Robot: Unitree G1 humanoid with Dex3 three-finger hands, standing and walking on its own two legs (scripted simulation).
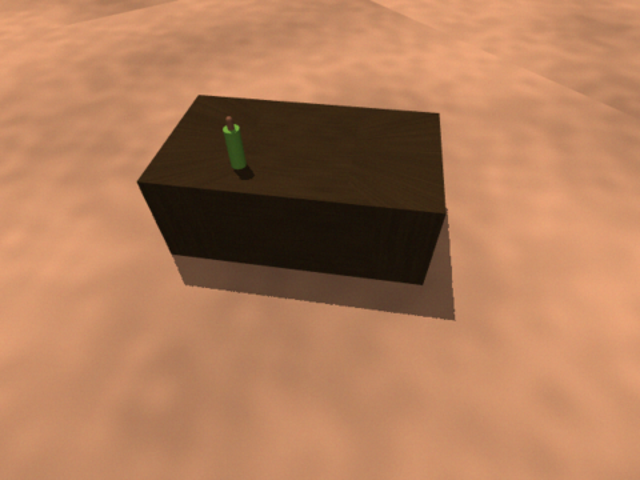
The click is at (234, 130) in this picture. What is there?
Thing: necked bottle
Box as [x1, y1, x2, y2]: [223, 116, 245, 168]
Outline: 228,116 226,117 227,124 223,128 223,132 230,162 233,168 241,168 245,165 245,159 239,128 232,122 231,117
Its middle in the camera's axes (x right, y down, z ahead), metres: -0.30 -0.33 +1.30
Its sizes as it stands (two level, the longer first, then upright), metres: 0.053 0.053 0.189
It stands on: a support 0.39 m high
